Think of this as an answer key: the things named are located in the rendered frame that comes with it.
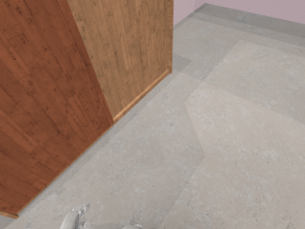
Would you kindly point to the wardrobe door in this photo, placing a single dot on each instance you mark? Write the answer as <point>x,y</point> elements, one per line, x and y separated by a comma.
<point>52,107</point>
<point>127,43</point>

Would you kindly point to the left robot hand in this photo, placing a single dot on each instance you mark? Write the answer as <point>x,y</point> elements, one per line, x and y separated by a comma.
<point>71,220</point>

